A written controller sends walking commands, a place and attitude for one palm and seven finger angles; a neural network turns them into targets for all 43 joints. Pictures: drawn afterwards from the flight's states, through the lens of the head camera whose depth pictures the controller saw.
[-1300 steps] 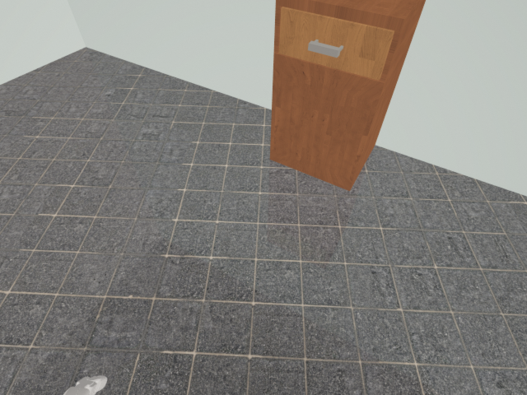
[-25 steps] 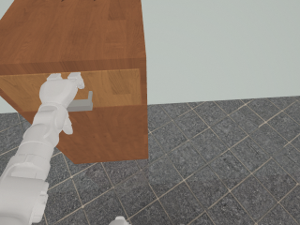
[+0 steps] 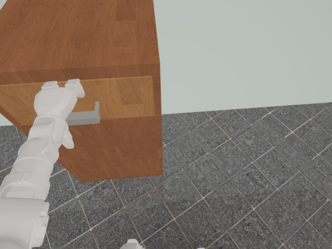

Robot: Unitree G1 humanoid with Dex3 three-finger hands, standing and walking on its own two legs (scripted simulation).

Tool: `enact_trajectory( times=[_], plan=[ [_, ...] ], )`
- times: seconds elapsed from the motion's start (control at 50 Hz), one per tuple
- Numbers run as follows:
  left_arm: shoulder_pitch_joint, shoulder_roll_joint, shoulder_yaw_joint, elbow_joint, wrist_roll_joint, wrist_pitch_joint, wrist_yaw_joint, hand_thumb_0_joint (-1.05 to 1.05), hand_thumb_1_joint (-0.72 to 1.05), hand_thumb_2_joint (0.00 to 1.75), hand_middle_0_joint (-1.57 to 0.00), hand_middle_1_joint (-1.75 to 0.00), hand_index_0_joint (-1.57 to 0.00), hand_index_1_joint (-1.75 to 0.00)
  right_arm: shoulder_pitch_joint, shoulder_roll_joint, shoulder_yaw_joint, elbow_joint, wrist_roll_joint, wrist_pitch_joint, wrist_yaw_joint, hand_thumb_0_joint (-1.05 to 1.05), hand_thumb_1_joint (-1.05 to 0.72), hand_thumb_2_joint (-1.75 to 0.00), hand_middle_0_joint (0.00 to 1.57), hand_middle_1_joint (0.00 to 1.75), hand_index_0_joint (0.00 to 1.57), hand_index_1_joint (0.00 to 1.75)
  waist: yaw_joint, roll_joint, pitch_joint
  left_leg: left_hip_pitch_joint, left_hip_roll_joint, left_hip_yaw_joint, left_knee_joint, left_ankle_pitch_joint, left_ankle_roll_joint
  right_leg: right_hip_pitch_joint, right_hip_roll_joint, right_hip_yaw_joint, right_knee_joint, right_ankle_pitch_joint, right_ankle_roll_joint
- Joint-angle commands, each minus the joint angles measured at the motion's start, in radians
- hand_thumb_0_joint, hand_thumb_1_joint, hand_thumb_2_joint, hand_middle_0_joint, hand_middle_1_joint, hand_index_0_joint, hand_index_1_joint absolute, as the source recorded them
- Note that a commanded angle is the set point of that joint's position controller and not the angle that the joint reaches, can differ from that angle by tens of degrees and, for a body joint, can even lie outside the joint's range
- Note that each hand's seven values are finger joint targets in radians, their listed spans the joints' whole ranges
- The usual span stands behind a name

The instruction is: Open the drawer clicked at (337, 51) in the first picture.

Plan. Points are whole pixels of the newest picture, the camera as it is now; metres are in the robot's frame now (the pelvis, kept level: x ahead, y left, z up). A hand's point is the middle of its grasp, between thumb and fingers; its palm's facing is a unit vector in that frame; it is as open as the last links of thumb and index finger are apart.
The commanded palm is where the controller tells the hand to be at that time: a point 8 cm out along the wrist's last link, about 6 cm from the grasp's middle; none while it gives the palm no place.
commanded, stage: lower the fingers behind the handle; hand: left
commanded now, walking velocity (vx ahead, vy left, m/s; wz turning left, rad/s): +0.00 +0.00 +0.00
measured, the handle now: (78, 112) +0.49 +0.25 -0.02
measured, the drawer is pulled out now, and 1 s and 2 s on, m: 0.00 0.00 0.00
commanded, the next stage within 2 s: lift the fingers back up to retry in 1.64 s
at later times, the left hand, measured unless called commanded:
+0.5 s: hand (67, 123) +0.43 +0.26 +0.01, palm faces -0.08 -0.03 -1.00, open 13.8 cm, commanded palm +0.42 +0.26 +0.07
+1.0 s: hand (70, 124) +0.44 +0.26 +0.00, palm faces -0.07 -0.02 -1.00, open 13.8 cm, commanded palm +0.42 +0.26 +0.03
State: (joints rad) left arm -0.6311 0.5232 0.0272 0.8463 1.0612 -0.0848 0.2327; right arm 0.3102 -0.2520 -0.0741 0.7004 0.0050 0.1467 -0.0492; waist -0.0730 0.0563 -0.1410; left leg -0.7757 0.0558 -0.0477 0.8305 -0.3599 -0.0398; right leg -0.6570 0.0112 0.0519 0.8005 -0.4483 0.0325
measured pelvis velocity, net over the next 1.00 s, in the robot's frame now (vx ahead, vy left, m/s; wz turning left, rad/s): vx -0.02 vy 0.01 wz -0.01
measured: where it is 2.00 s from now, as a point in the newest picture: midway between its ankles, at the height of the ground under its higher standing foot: outside the picture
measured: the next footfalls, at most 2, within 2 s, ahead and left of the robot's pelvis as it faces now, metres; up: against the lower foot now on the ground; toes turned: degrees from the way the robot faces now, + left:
none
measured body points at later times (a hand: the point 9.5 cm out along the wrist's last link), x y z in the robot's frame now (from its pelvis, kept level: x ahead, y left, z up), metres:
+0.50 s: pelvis -0.01 +0.00 -0.01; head +0.08 +0.00 +0.43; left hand +0.43 +0.26 +0.06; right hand +0.03 -0.27 -0.14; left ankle +0.01 +0.14 -0.70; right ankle -0.04 -0.15 -0.70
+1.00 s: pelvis -0.02 +0.01 -0.02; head +0.08 +0.01 +0.42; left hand +0.44 +0.26 +0.05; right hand +0.01 -0.27 -0.15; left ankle +0.01 +0.14 -0.70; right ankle -0.04 -0.15 -0.70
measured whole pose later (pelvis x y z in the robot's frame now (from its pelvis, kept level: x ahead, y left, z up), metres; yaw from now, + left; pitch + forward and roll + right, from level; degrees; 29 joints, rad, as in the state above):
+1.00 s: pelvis -0.02 +0.01 -0.02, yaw -1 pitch +21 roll -2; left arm -0.71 0.54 0.01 0.97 1.08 -0.07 0.29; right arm 0.32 -0.25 -0.05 0.70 0.00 0.15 -0.04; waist -0.09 0.05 -0.17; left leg -0.95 0.06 -0.05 0.95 -0.38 -0.03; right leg -0.83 0.02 0.05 0.92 -0.47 0.04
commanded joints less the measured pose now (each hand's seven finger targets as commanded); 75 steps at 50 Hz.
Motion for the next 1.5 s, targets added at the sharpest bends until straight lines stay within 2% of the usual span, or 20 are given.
enact_trajectory(
  times=[0.0,0.18,0.28,0.32,0.38,0.4,0.46,0.5,0.52,0.62,0.68,0.78,0.82,0.9,1.12,1.18,1.3,1.32,1.4,1.48],
  plan=[
    [-0.419,0.248,0.056,-0.21,-0.01,0.031,0.046,0.0,-0.5,0.3,-0.3,-1.2,-0.3,-1.2,0.089,-0.145,-0.055,-0.08,0.002,-0.015,-0.008,0.0,-0.9,-0.9,0.2,0.3,0.2,0.3,-0.008,0.035,-0.411,0.409,-0.069,0.09,-0.045,0.422,0.077,0.079,0.066,-0.096,-0.093,0.456,-0.055],
    [-0.4,0.237,0.053,-0.161,-0.004,0.009,0.021,0.0,-0.5,0.3,-0.3,-1.2,-0.3,-1.2,0.094,-0.146,-0.05,-0.076,-0.005,-0.015,-0.012,0.0,-0.9,-0.9,0.2,0.3,0.2,0.3,-0.006,0.02,-0.344,0.375,-0.066,0.083,-0.049,0.386,0.076,0.043,0.062,-0.099,-0.091,0.402,-0.063],
    [-0.404,0.285,0.095,-0.14,0.006,-0.001,0.056,0.0,-0.5,0.3,-0.3,-1.2,-0.3,-1.2,0.097,-0.15,-0.047,-0.079,-0.008,-0.014,-0.011,0.0,-0.9,-0.9,0.2,0.3,0.2,0.3,0.003,0.009,-0.359,0.321,-0.069,0.083,-0.032,0.343,0.077,0.03,0.061,-0.095,-0.071,0.373,-0.062],
    [-0.403,0.272,0.084,-0.141,0.016,0.001,0.07,0.0,-0.5,0.3,-0.3,-1.2,-0.3,-1.2,0.098,-0.147,-0.05,-0.08,-0.009,-0.017,-0.009,0.0,-0.9,-0.9,0.2,0.3,0.2,0.3,0.002,0.055,-0.377,0.334,-0.068,0.085,-0.019,0.348,0.074,0.003,0.063,-0.095,-0.056,0.367,-0.063],
    [-0.427,0.23,0.05,-0.138,0.013,0.011,0.076,0.0,-0.5,0.3,-0.3,-1.2,-0.3,-1.2,0.109,-0.143,-0.053,-0.075,-0.011,-0.021,-0.008,0.0,-0.9,-0.9,0.2,0.3,0.2,0.3,-0.02,0.03,-0.394,0.34,-0.066,0.082,-0.004,0.358,0.077,-0.01,0.066,-0.096,-0.056,0.374,-0.061],
    [-0.437,0.266,0.074,-0.144,0.013,0.008,0.079,0.0,-0.5,0.3,-0.3,-1.2,-0.3,-1.2,0.114,-0.148,-0.053,-0.072,-0.01,-0.021,-0.011,0.0,-0.9,-0.9,0.2,0.3,0.2,0.3,-0.014,0.025,-0.418,0.337,-0.064,0.083,-0.003,0.35,0.077,-0.006,0.065,-0.092,-0.053,0.376,-0.056],
    [-0.426,0.239,0.047,-0.119,0.008,0.015,0.073,0.0,-0.5,0.3,-0.3,-1.2,-0.3,-1.2,0.113,-0.148,-0.051,-0.07,-0.011,-0.022,-0.013,0.0,-0.9,-0.9,0.2,0.3,0.2,0.3,-0.025,0.022,-0.387,0.314,-0.066,0.085,0.003,0.322,0.079,-0.018,0.065,-0.092,-0.054,0.361,-0.056],
    [-0.441,0.28,0.075,-0.149,0.014,0.0,0.072,0.0,-0.5,0.3,-0.3,-1.2,-0.3,-1.2,0.117,-0.149,-0.051,-0.063,-0.011,-0.023,-0.017,0.0,-0.9,-0.9,0.2,0.3,0.2,0.3,-0.012,0.048,-0.433,0.328,-0.064,0.081,0.005,0.344,0.076,-0.015,0.065,-0.089,-0.043,0.372,-0.057],
    [-0.41,0.254,0.063,-0.132,0.008,0.002,0.07,0.0,-0.5,0.3,-0.3,-1.2,-0.3,-1.2,0.115,-0.148,-0.053,-0.062,-0.014,-0.024,-0.016,0.0,-0.9,-0.9,0.2,0.3,0.2,0.3,-0.015,0.054,-0.419,0.33,-0.064,0.084,0.014,0.345,0.076,-0.023,0.065,-0.091,-0.04,0.371,-0.06],
    [-0.396,0.291,0.089,-0.091,0.013,-0.006,0.075,0.0,-0.5,0.3,-0.3,-1.2,-0.3,-1.2,0.116,-0.154,-0.047,-0.052,-0.016,-0.022,-0.017,0.0,-0.9,-0.9,0.2,0.3,0.2,0.3,-0.01,0.04,-0.375,0.27,-0.062,0.08,0.023,0.307,0.075,-0.054,0.065,-0.093,-0.026,0.336,-0.06],
    [-0.412,0.258,0.068,-0.091,0.011,-0.003,0.084,0.0,-0.5,0.3,-0.3,-1.2,-0.3,-1.2,0.122,-0.152,-0.049,-0.048,-0.018,-0.025,-0.013,0.0,-0.9,-0.9,0.2,0.3,0.2,0.3,-0.021,0.039,-0.401,0.273,-0.06,0.078,0.033,0.317,0.076,-0.064,0.066,-0.094,-0.019,0.341,-0.06],
    [-0.387,0.307,0.096,-0.028,0.01,0.021,0.079,0.0,-0.5,0.3,-0.3,-1.2,-0.3,-1.2,0.126,-0.163,-0.041,-0.042,-0.016,-0.014,-0.009,0.0,-0.9,-0.9,0.2,0.3,0.2,0.3,-0.014,0.014,-0.391,0.216,-0.062,0.084,0.043,0.29,0.078,-0.054,0.063,-0.087,-0.01,0.344,-0.058],
    [-0.364,0.251,0.051,0.003,0.015,0.028,0.076,0.0,-0.5,0.3,-0.3,-1.2,-0.3,-1.2,0.128,-0.16,-0.041,-0.051,-0.014,-0.012,-0.008,0.0,-0.9,-0.9,0.2,0.3,0.2,0.3,-0.023,0.002,-0.36,0.206,-0.062,0.083,0.041,0.261,0.077,-0.084,0.065,-0.094,-0.014,0.311,-0.057],
    [-0.385,0.291,0.07,0.016,0.016,0.027,0.067,0.0,-0.5,0.3,-0.3,-1.2,-0.3,-1.2,0.128,-0.162,-0.035,-0.062,-0.008,-0.007,-0.012,0.0,-0.9,-0.9,0.2,0.3,0.2,0.3,-0.021,-0.026,-0.384,0.175,-0.063,0.082,0.046,0.232,0.081,-0.075,0.061,-0.085,-0.008,0.297,-0.052],
    [-0.316,0.233,0.036,0.078,0.011,0.021,0.064,0.0,-0.5,0.3,-0.3,-1.2,-0.3,-1.2,0.131,-0.162,-0.031,-0.08,-0.01,-0.008,-0.004,0.0,-0.9,-0.9,0.2,0.3,0.2,0.3,-0.019,-0.023,-0.327,0.118,-0.062,0.081,0.076,0.17,0.078,-0.157,0.062,-0.093,0.021,0.224,-0.058],
    [-0.366,0.226,0.021,0.09,0.009,0.03,0.066,0.0,-0.5,0.3,-0.3,-1.2,-0.3,-1.2,0.134,-0.165,-0.028,-0.08,-0.007,-0.01,-0.004,0.0,-0.9,-0.9,0.2,0.3,0.2,0.3,-0.038,-0.05,-0.305,0.096,-0.059,0.07,0.081,0.138,0.08,-0.192,0.062,-0.096,0.025,0.184,-0.058],
    [-0.382,0.204,-0.002,0.084,0.012,0.059,0.063,0.0,-0.5,0.3,-0.3,-1.2,-0.3,-1.2,0.142,-0.16,-0.027,-0.09,-0.005,-0.008,-0.006,0.0,-0.9,-0.9,0.2,0.3,0.2,0.3,-0.037,-0.032,-0.366,0.12,-0.061,0.071,0.089,0.141,0.081,-0.196,0.063,-0.095,0.033,0.177,-0.055],
    [-0.371,0.199,-0.008,0.108,0.005,0.066,0.057,0.0,-0.5,0.3,-0.3,-1.2,-0.3,-1.2,0.141,-0.161,-0.024,-0.087,-0.005,-0.008,-0.006,0.0,-0.9,-0.9,0.2,0.3,0.2,0.3,-0.041,-0.047,-0.334,0.1,-0.061,0.071,0.089,0.12,0.08,-0.196,0.061,-0.097,0.029,0.166,-0.055],
    [-0.396,0.223,0.004,0.086,0.007,0.064,0.044,0.0,-0.5,0.3,-0.3,-1.2,-0.3,-1.2,0.141,-0.16,-0.022,-0.088,-0.004,-0.008,-0.012,0.0,-0.9,-0.9,0.2,0.3,0.2,0.3,-0.039,-0.035,-0.359,0.118,-0.059,0.069,0.087,0.126,0.082,-0.196,0.061,-0.096,0.031,0.166,-0.054],
    [-0.4,0.219,-0.005,0.095,0.002,0.055,0.028,0.0,-0.5,0.3,-0.3,-1.2,-0.3,-1.2,0.137,-0.16,-0.017,-0.089,-0.003,-0.011,-0.013,0.0,-0.9,-0.9,0.2,0.3,0.2,0.3,-0.043,-0.033,-0.313,0.087,-0.06,0.069,0.087,0.103,0.083,-0.21,0.06,-0.094,0.027,0.149,-0.055]
  ],
)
